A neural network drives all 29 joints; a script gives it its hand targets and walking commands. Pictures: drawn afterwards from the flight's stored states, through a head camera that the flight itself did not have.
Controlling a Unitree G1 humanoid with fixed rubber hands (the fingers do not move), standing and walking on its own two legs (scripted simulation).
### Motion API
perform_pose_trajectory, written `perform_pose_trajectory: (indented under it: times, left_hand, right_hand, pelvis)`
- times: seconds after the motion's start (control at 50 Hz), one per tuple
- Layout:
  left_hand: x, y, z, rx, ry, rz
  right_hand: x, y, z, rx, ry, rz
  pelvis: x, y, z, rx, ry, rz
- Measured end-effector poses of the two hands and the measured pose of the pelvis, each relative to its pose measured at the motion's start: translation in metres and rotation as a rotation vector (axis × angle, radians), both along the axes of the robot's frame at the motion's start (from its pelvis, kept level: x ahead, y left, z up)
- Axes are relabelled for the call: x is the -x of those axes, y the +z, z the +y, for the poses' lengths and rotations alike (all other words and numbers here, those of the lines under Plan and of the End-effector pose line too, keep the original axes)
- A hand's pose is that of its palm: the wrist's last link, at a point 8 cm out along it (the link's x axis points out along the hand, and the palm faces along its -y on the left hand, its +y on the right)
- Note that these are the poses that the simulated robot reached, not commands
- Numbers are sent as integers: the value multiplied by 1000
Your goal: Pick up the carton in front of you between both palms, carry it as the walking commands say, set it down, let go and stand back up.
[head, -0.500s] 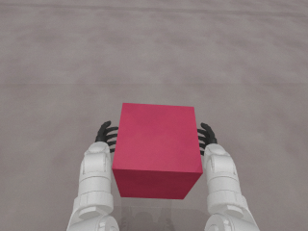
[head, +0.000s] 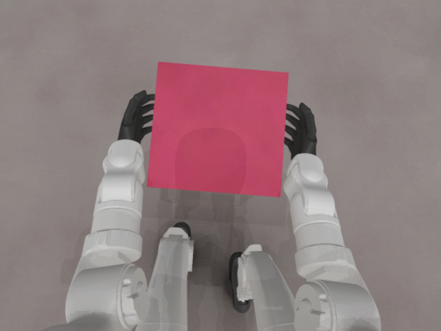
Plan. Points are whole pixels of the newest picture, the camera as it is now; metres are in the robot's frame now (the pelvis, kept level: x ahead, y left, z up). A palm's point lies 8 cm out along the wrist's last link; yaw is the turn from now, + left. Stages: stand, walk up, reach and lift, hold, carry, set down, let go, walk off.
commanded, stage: set down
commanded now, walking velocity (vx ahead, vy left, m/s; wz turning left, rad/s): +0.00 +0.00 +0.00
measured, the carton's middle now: (218, 140) +0.44 +0.04 -0.16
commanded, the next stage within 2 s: none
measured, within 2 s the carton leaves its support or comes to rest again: rests again in 1.58 s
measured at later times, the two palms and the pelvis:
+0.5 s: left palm (140, 131) +0.47 +0.21 -0.24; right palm (269, 142) +0.46 -0.09 -0.22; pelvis -0.02 +0.02 -0.13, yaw -3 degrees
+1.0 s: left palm (148, 133) +0.51 +0.22 -0.38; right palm (251, 143) +0.50 -0.08 -0.38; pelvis -0.05 +0.01 -0.23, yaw -5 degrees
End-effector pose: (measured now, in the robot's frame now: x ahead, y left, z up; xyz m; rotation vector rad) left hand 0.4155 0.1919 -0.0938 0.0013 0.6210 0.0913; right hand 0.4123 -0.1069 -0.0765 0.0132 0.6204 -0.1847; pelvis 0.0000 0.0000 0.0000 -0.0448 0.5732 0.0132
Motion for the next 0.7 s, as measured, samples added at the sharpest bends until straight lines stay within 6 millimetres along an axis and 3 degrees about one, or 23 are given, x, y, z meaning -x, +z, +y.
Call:
perform_pose_trajectory:
  times: [0.2,0.48,0.7]
  left_hand:
    - [-23,-41,9,6,5,41]
    - [-51,-137,20,7,3,50]
    - [-65,-201,29,-5,16,73]
  right_hand:
    - [-21,-43,9,-9,-14,37]
    - [-49,-138,20,8,-4,44]
    - [-69,-205,28,6,23,67]
  pelvis:
    - [10,-47,3,13,-4,71]
    - [24,-123,16,54,-11,166]
    - [35,-174,15,63,-15,186]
